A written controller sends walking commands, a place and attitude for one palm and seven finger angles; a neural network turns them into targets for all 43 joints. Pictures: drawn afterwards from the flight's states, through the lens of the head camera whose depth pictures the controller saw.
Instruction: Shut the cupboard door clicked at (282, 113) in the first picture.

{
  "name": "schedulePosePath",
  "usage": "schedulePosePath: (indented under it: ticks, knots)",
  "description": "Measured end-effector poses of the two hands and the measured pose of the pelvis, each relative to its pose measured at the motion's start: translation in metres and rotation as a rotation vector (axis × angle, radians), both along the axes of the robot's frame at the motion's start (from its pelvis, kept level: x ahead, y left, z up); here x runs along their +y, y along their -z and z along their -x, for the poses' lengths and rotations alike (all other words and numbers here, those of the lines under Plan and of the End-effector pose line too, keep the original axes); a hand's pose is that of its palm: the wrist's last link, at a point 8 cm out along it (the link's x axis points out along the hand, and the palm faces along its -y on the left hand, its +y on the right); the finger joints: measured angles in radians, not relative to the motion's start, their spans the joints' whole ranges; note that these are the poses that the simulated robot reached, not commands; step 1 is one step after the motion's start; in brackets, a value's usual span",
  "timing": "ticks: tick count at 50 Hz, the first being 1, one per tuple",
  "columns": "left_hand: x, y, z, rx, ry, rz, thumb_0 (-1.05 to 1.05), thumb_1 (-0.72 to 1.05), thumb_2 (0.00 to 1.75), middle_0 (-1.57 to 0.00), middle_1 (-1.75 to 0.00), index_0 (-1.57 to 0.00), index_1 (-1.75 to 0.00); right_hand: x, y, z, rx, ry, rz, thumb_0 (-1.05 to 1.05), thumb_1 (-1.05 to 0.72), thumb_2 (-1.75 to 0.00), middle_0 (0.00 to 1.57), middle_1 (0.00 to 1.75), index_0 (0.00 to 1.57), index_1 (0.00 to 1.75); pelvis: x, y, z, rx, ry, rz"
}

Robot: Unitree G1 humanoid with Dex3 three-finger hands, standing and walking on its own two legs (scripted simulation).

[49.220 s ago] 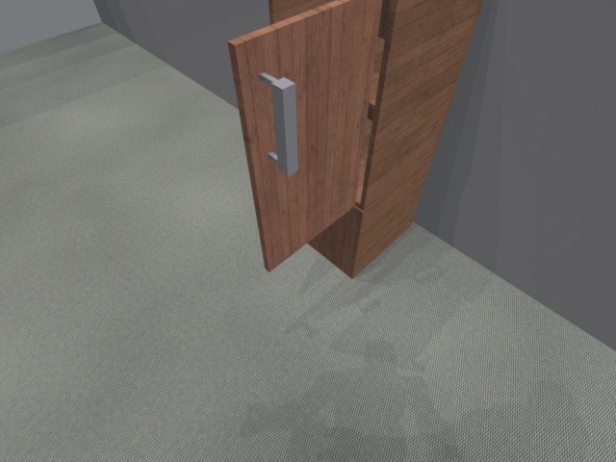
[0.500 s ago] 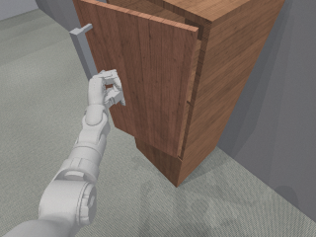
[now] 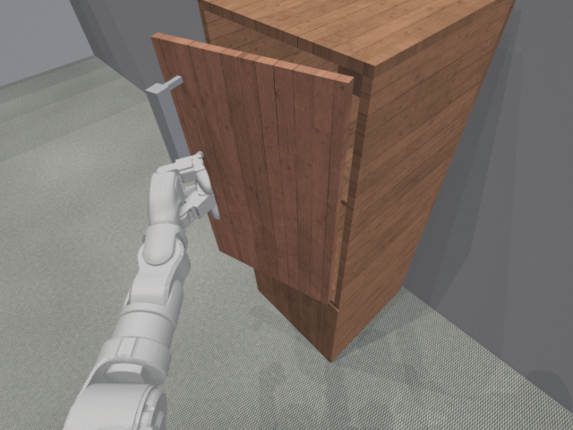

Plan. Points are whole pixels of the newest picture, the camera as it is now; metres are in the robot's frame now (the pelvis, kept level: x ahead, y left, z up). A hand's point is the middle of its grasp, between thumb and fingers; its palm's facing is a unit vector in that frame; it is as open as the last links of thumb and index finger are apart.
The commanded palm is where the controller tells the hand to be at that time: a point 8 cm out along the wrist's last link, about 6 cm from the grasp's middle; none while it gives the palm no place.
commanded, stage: draw the hand back to the body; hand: left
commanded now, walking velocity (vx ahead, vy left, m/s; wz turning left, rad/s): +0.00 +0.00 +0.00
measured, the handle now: (180, 127) +0.60 +0.20 +0.12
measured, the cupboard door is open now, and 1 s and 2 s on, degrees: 17 17 17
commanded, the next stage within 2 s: step back with the hand held close in 1.34 s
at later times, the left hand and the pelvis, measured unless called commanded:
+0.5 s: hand (111, 282) +0.26 +0.20 +0.14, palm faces +0.21 -0.95 -0.22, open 3.2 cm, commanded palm +0.23 +0.25 +0.17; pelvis -0.01 +0.01 +0.02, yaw +2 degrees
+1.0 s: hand out of the picture +0.18 +0.29 +0.18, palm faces +0.49 -0.76 -0.43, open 6.4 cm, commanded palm +0.14 +0.32 +0.19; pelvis +0.01 +0.01 +0.02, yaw +2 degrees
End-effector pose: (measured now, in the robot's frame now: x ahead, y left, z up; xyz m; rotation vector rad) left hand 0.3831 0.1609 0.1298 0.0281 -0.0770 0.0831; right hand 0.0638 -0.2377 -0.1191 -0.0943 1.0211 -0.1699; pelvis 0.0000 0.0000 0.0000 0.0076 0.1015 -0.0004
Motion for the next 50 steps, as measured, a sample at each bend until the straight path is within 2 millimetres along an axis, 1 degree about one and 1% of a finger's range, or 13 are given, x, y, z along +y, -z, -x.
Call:
schedulePosePath:
  ticks: [3,5,10,14,16,19,21,24,27,33,37,42,50]
  knots:
    - [0.016,0.001,0.021,0.015,-0.002,0.004,0.02,0.90,0.90,-1.29,-1.50,-1.30,-1.50,-0.004,-0.004,-0.003,-0.008,0.001,0.015,0.01,-0.90,-0.90,0.20,0.30,0.20,0.30,0.000,-0.002,0.000,-0.032,-0.006,0.003]
    - [0.025,-0.001,0.034,0.024,-0.003,0.008,0.02,0.90,0.90,-1.30,-1.50,-1.30,-1.50,-0.006,-0.009,-0.012,-0.034,-0.004,0.034,0.01,-0.90,-0.90,0.20,0.30,0.20,0.30,0.000,-0.004,0.002,-0.051,-0.011,0.007]
    - [0.037,-0.018,0.064,-0.010,0.013,-0.003,0.02,0.90,0.90,-1.30,-1.50,-1.30,-1.50,-0.007,-0.026,-0.048,-0.162,-0.040,0.070,0.01,-0.90,-0.90,0.20,0.30,0.20,0.30,0.003,-0.006,0.008,-0.089,-0.025,0.010]
    - [0.045,-0.025,0.084,-0.008,0.028,0.003,0.02,0.90,0.90,-1.27,-1.47,-1.28,-1.48,0.002,-0.044,-0.083,-0.279,-0.081,0.073,0.01,-0.91,-0.90,0.20,0.30,0.20,0.30,0.005,-0.008,0.012,-0.112,-0.034,0.008]
    - [0.050,-0.026,0.096,-0.007,0.007,-0.059,0.02,0.90,0.90,-1.25,-1.44,-1.25,-1.45,0.009,-0.054,-0.097,-0.329,-0.098,0.071,0.01,-0.91,-0.90,0.20,0.30,0.20,0.30,0.005,-0.009,0.013,-0.127,-0.034,0.005]
    - [0.058,-0.024,0.116,-0.008,-0.032,-0.124,0.02,0.90,0.90,-1.19,-1.38,-1.20,-1.39,0.021,-0.067,-0.113,-0.385,-0.123,0.063,0.01,-0.91,-0.90,0.20,0.30,0.20,0.30,0.006,-0.012,0.013,-0.145,-0.036,0.003]
    - [0.065,-0.022,0.129,-0.002,-0.059,-0.152,0.02,0.90,0.90,-1.15,-1.34,-1.15,-1.34,0.028,-0.072,-0.120,-0.400,-0.144,0.058,0.01,-0.90,-0.90,0.20,0.30,0.20,0.30,0.006,-0.014,0.013,-0.155,-0.037,0.003]
    - [0.079,-0.023,0.148,0.002,-0.113,-0.185,0.02,0.89,0.90,-1.08,-1.26,-1.09,-1.27,0.039,-0.074,-0.125,-0.394,-0.177,0.050,0.01,-0.90,-0.90,0.20,0.30,0.20,0.30,0.007,-0.016,0.013,-0.166,-0.042,0.004]
    - [0.094,-0.029,0.162,-0.011,-0.171,-0.219,0.02,0.89,0.90,-1.01,-1.18,-1.01,-1.18,0.047,-0.070,-0.125,-0.369,-0.204,0.043,0.01,-0.90,-0.90,0.20,0.30,0.20,0.30,0.008,-0.018,0.011,-0.175,-0.047,0.006]
    - [0.114,-0.046,0.182,-0.045,-0.257,-0.279,0.02,0.89,0.90,-0.85,-1.00,-0.85,-1.01,0.055,-0.056,-0.118,-0.308,-0.220,0.022,0.01,-0.90,-0.90,0.20,0.30,0.21,0.30,0.012,-0.020,0.006,-0.182,-0.049,0.006]
    - [0.124,-0.048,0.194,-0.029,-0.288,-0.311,0.02,0.89,0.90,-0.74,-0.88,-0.74,-0.89,0.053,-0.049,-0.113,-0.274,-0.202,0.016,0.01,-0.90,-0.90,0.20,0.30,0.21,0.30,0.013,-0.020,0.001,-0.179,-0.044,0.006]
    - [0.138,-0.047,0.211,0.009,-0.334,-0.355,0.02,0.89,0.90,-0.60,-0.73,-0.61,-0.74,0.045,-0.046,-0.110,-0.255,-0.176,0.031,0.01,-0.90,-0.90,0.20,0.30,0.21,0.30,0.014,-0.020,-0.005,-0.176,-0.040,0.007]
    - [0.162,-0.064,0.244,-0.001,-0.445,-0.452,0.02,0.89,0.90,-0.39,-0.49,-0.39,-0.50,0.033,-0.051,-0.123,-0.292,-0.168,0.065,0.01,-0.90,-0.90,0.20,0.30,0.20,0.30,0.014,-0.019,-0.012,-0.172,-0.043,0.010]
